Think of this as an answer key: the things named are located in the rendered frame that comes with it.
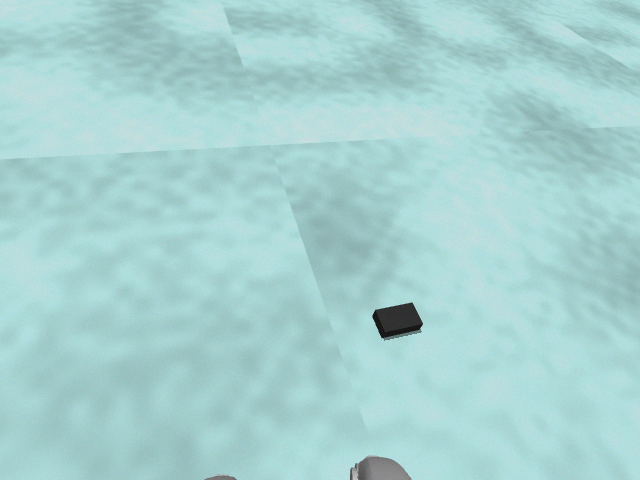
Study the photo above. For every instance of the small box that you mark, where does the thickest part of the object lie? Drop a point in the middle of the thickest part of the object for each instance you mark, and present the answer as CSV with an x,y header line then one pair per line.
x,y
397,320

